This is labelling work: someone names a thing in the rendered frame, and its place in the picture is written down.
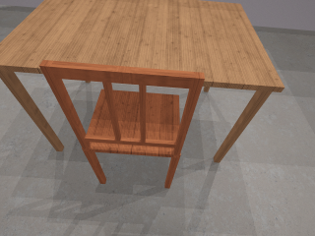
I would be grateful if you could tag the table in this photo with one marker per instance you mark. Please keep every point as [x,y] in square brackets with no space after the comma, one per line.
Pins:
[210,37]

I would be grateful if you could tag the chair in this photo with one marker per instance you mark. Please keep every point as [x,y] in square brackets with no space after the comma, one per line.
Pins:
[128,122]

